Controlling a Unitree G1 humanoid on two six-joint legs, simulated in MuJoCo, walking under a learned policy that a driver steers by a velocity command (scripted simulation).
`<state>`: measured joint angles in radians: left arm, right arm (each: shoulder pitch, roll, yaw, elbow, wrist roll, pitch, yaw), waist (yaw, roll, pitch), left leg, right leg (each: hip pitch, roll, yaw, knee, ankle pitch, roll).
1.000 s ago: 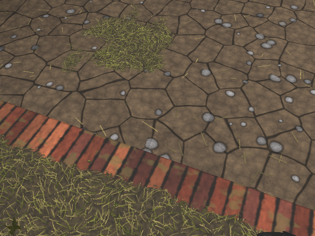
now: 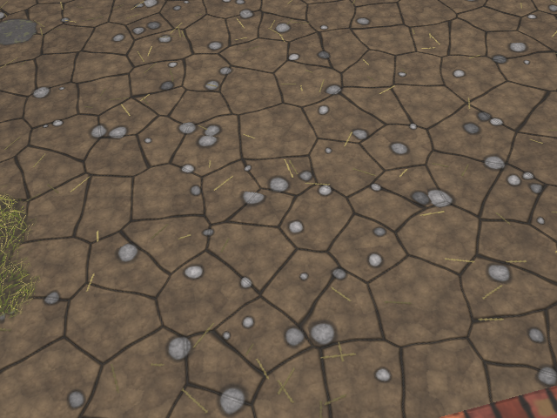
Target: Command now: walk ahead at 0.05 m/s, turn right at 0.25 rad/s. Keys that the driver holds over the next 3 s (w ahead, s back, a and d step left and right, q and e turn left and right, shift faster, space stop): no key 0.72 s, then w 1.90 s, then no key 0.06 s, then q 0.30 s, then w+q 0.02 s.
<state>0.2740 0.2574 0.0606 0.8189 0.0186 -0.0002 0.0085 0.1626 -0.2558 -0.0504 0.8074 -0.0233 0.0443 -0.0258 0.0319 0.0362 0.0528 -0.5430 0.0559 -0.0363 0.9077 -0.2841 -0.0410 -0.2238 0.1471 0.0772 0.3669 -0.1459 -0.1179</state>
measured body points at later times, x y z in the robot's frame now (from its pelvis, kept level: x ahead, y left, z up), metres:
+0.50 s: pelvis +0.03 +0.05 +0.00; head +0.04 +0.06 +0.45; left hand +0.09 +0.31 -0.14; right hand +0.11 -0.20 -0.13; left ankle +0.02 +0.14 -0.74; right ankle +0.02 -0.05 -0.74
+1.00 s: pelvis +0.07 +0.04 +0.00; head +0.07 +0.02 +0.45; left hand +0.12 +0.29 -0.14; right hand +0.02 -0.22 -0.15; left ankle +0.02 +0.14 -0.74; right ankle +0.07 -0.07 -0.72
